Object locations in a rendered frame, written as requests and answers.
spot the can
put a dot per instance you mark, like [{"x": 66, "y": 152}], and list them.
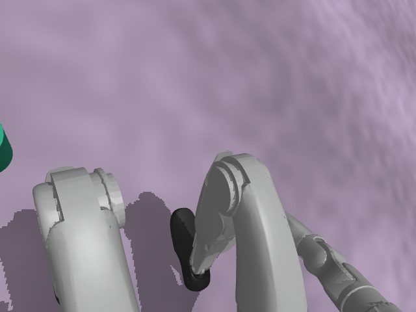
[{"x": 5, "y": 150}]

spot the right robot arm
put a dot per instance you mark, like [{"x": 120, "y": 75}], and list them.
[{"x": 347, "y": 288}]

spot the right robot foot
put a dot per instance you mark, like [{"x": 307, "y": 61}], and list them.
[{"x": 183, "y": 231}]

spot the right robot hand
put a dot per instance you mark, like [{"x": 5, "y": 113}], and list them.
[{"x": 299, "y": 230}]

